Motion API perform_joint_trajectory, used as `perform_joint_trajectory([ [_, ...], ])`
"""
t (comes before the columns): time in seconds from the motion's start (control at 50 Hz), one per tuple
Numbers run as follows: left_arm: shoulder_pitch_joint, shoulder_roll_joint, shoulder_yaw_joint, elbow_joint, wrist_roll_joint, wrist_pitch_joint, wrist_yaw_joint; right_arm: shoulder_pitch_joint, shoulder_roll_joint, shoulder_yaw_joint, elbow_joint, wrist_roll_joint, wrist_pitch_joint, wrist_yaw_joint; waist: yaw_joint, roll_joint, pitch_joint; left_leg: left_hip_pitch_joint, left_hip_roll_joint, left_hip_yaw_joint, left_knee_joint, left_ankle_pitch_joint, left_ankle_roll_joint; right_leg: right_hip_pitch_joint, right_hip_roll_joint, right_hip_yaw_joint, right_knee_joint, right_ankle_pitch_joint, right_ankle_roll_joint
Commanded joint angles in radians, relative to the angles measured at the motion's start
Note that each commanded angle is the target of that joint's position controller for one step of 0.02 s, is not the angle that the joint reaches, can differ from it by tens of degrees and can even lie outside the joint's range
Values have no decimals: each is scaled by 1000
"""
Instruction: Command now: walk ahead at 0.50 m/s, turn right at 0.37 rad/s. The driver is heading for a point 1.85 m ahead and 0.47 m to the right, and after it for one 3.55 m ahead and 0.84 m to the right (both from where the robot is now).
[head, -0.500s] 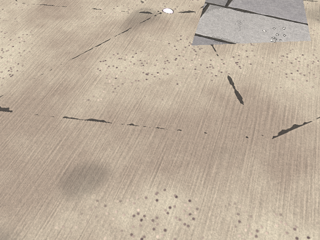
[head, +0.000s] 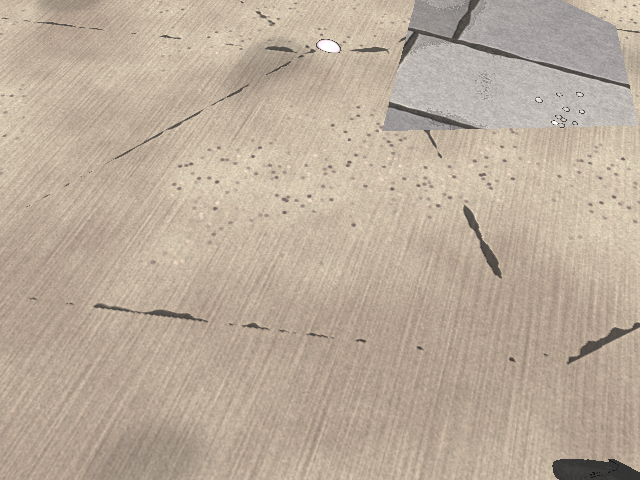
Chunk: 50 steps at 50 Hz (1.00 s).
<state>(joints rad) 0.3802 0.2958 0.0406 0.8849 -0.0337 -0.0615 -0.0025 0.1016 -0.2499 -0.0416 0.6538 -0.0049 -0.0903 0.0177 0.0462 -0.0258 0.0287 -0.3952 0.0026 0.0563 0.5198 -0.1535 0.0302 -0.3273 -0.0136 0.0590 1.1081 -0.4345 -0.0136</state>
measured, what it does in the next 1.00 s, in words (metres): walks ahead, turning right: right foot, then left foot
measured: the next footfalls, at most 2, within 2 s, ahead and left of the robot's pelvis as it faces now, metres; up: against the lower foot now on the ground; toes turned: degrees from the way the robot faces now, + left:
right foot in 0.42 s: +0.35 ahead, -0.18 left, +0.00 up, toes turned -17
left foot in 0.90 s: +0.69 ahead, -0.09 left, +0.00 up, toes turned -28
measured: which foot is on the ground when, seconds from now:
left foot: down 0.00-0.42, up 0.44-0.88, down 0.90-1.00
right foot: up 0.00-0.40, down 0.42-0.92, up 0.94-1.00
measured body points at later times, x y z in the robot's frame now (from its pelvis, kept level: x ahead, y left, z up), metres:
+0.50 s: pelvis +0.26 -0.07 -0.01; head +0.30 -0.10 +0.44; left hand +0.50 +0.14 -0.10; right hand +0.25 -0.37 -0.13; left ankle +0.13 +0.11 -0.64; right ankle +0.31 -0.17 -0.73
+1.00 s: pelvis +0.55 -0.13 +0.00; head +0.57 -0.13 +0.45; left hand +0.73 +0.10 -0.12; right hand +0.58 -0.44 -0.09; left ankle +0.66 -0.07 -0.73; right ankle +0.36 -0.18 -0.65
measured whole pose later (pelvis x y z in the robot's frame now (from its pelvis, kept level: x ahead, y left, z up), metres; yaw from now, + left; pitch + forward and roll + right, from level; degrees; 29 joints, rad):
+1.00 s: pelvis +0.55 -0.13 +0.00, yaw -28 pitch +2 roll +1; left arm 0.35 0.29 0.06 0.77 -0.02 -0.04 0.01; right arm 0.13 -0.28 -0.05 0.73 0.00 -0.12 0.04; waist 0.03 -0.02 0.01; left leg -0.40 -0.04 0.02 0.53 -0.16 0.04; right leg -0.28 0.06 0.13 1.08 -0.47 -0.04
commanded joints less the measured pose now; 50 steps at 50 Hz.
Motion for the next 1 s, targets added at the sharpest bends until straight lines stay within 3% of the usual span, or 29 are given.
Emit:
perform_joint_trajectory([
  [0.02,-62,104,37,-99,6,-4,7,127,-88,-33,13,-4,-11,-2,-71,128,-60,330,269,-298,-311,-14,159,-349,-113,44,81,111,3],
  [0.04,-34,77,33,-98,3,10,6,103,-97,-38,21,-8,-18,-1,-45,157,-50,266,272,-259,-345,15,168,-300,-122,40,69,136,12],
  [0.06,-30,55,31,-98,3,21,5,89,-96,-41,30,-5,-26,0,-33,141,-34,231,270,-214,-368,70,175,-287,-129,39,56,147,20],
  [0.12,-88,48,35,-129,9,37,6,89,-121,-54,61,-11,-37,-8,-25,93,0,228,267,-99,-396,172,176,-348,-132,53,-31,257,32],
  [0.22,-243,19,21,-181,14,24,-29,132,-172,-68,98,-3,-23,-26,-78,63,32,275,245,57,-406,201,143,-317,-111,-19,-325,488,15],
  [0.32,-365,38,23,-254,14,28,-53,196,-212,-85,141,24,10,-29,-110,63,67,449,297,105,-338,275,115,-356,-87,-75,-455,383,-36],
  [0.36,-341,63,36,-269,16,32,-58,186,-240,-92,142,32,25,-33,-78,91,28,491,299,135,-224,560,92,-273,-34,-130,-467,278,-72],
  [0.38,-275,87,51,-260,15,36,-56,176,-252,-95,140,35,34,-35,-35,106,-22,492,289,152,-109,726,78,-172,9,-163,-469,231,-95],
  [0.4,-133,129,78,-226,11,37,-51,159,-249,-92,136,40,42,-38,49,93,-95,440,254,185,86,792,50,23,61,-186,-527,267,-128],
  [0.42,46,208,117,-179,8,45,-33,172,-220,-78,124,25,39,-43,124,32,-191,232,213,192,366,598,2,334,34,-79,-551,305,-176],
  [0.44,38,340,139,-179,-4,42,-21,266,-68,-28,64,-23,15,-30,10,-259,-258,-251,22,141,744,-329,-72,681,-239,475,-620,193,-364],
  [0.46,66,275,114,-220,8,24,-26,188,-118,-27,55,12,-26,-17,68,-152,-421,-376,-35,-118,883,-462,-63,761,-331,796,-799,32,-432],
  [0.48,35,207,95,-211,18,9,-30,77,-181,-43,26,53,-48,-9,91,-83,-282,-466,18,-144,877,-366,-35,685,-305,655,-827,91,-367],
  [0.5,-18,177,86,-214,14,1,-29,59,-168,-37,20,46,-59,-12,52,-30,-194,-444,62,-141,793,-278,-17,548,-264,532,-818,170,-329],
  [0.52,-93,139,73,-227,13,1,-26,60,-171,-41,34,17,-60,-20,7,9,-129,-375,96,-140,701,-225,-22,401,-224,428,-820,284,-299],
  [0.54,-138,114,63,-246,27,0,-21,80,-180,-48,40,2,-51,-23,-31,-3,-105,-294,116,-147,652,-185,-27,293,-199,368,-843,378,-292],
  [0.56,-156,116,62,-257,34,0,-18,92,-178,-51,39,-1,-39,-20,-51,-21,-94,-245,117,-146,618,-173,-39,228,-188,350,-860,439,-299],
  [0.62,-138,144,71,-250,23,-5,-1,65,-134,-40,28,-11,-14,-21,-59,1,-62,-216,100,-112,459,-93,-81,122,-146,247,-885,540,-289],
  [0.66,-109,161,76,-238,17,-2,10,-12,-109,-28,7,-12,-10,-19,-33,-10,-39,-203,76,-107,301,52,-97,91,-109,201,-886,513,-257],
  [0.72,-67,147,71,-216,15,1,16,-99,-87,-14,-4,0,-17,-3,15,-49,-29,-121,38,-88,99,254,-96,71,-83,158,-884,405,-213],
  [0.82,8,143,68,-169,14,5,14,-161,-131,-26,-30,9,-34,17,37,-66,-1,-133,32,-110,-15,205,-42,220,-163,248,-806,370,-193],
  [0.86,1,150,71,-161,18,12,15,-119,-148,-34,-24,9,-40,18,10,-92,0,-92,23,-93,-35,117,-9,267,-183,271,-758,462,-177],
  [0.88,-15,144,68,-164,18,16,15,-49,-162,-44,-5,6,-43,14,-32,-92,-29,2,2,-65,-71,107,15,273,-157,253,-687,591,-159],
  [0.9,-23,115,56,-171,23,17,14,70,-196,-61,23,-2,-46,9,-88,-70,-122,189,33,-87,-58,137,56,237,-101,208,-529,673,-131],
  [0.92,10,73,38,-192,40,14,16,224,-260,-76,38,-14,-47,6,-131,53,-281,488,204,-295,-18,146,143,52,-15,139,-235,480,-84],
  [0.94,128,17,21,-193,13,0,16,310,-298,-91,85,-6,-34,17,-96,359,-366,743,370,-739,-158,-129,276,-287,117,69,69,-91,-17],
  [0.96,74,105,34,-183,1,-6,14,309,-207,-66,85,23,-31,21,-128,245,-286,714,368,-808,-223,-354,251,-414,67,141,174,-128,-20],
  [0.98,-39,142,44,-206,-3,-9,11,242,-168,-53,75,22,-25,16,-135,152,-152,591,339,-665,-239,-336,213,-458,23,112,186,-39,-23],
  [1.0,-112,130,41,-221,14,-11,12,187,-152,-43,65,8,-18,15,-117,67,-77,465,290,-548,-260,-220,186,-431,-20,68,143,34,-26],
])
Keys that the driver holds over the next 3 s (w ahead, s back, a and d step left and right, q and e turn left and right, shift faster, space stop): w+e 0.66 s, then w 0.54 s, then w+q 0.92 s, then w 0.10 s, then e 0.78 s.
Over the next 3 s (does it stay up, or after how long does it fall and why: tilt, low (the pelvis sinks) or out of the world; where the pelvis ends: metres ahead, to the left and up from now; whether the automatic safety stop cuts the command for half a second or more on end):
stays up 1.37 -0.32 0.01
